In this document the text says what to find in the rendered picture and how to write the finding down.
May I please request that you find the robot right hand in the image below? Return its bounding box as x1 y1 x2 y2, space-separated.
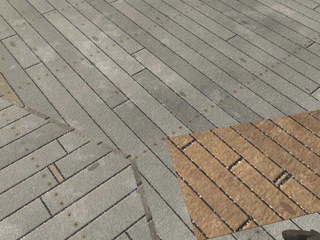
282 229 320 240

